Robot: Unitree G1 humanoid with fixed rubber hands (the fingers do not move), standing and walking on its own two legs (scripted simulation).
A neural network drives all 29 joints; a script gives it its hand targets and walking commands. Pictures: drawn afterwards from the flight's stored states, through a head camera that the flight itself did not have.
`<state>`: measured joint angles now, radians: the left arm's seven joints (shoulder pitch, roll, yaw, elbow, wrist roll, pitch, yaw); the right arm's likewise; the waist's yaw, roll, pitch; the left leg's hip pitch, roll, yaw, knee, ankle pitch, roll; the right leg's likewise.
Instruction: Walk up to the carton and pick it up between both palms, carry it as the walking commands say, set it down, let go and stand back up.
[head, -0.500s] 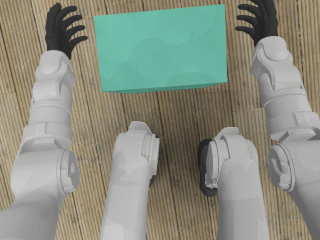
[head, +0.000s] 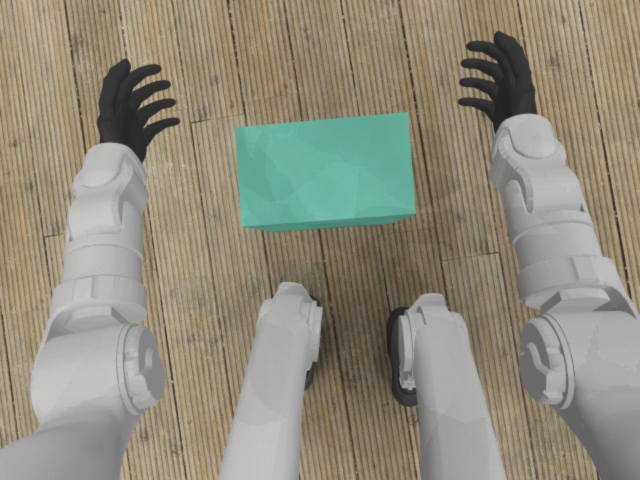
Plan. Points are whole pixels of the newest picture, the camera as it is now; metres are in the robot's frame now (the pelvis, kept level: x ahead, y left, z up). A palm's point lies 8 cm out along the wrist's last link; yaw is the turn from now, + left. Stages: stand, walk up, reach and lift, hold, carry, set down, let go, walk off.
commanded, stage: set down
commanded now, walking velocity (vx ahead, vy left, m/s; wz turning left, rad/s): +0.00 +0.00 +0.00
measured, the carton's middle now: (327, 185) +0.46 +0.07 -0.38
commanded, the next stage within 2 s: let go in 0.56 s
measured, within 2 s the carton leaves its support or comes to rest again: neither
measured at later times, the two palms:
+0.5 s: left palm (8, 98) +0.45 +0.30 +0.04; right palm (590, 44) +0.51 -0.12 +0.04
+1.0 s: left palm out of the picture +0.34 +0.28 +0.12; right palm out of the picture +0.39 -0.18 +0.11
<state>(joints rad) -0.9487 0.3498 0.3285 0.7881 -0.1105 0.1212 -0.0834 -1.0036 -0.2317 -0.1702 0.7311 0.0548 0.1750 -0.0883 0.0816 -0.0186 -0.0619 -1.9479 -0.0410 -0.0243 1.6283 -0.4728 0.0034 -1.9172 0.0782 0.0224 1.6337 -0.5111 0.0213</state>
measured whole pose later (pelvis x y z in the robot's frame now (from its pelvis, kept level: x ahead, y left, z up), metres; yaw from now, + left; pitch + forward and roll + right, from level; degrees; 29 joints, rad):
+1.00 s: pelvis +0.08 +0.01 +0.21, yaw +2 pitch +25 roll -1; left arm -0.18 0.27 0.16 0.54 -0.01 0.04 -0.14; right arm -0.20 -0.15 -0.12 0.51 -0.04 0.07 -0.02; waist 0.05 0.00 -0.05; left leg -0.89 -0.05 -0.04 0.75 -0.30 0.02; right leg -0.85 0.03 0.05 0.75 -0.33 0.01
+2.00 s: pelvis +0.11 +0.00 +0.24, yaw +2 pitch -1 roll +0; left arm 0.23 0.33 0.05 0.64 0.04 0.04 0.01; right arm 0.18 -0.31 -0.05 0.70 -0.04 0.03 -0.02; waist 0.01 -0.03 0.01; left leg -0.19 -0.03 -0.03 0.49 -0.28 0.02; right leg -0.16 0.03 0.06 0.48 -0.30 0.00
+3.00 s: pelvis +0.10 +0.01 +0.25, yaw +2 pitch -3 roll +0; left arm 0.16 0.39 0.01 0.96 0.02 -0.01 0.02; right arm 0.13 -0.38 -0.01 1.01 -0.02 -0.01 -0.02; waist 0.00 -0.02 0.01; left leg -0.12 -0.04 -0.03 0.36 -0.20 0.02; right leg -0.09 0.02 0.06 0.35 -0.22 0.00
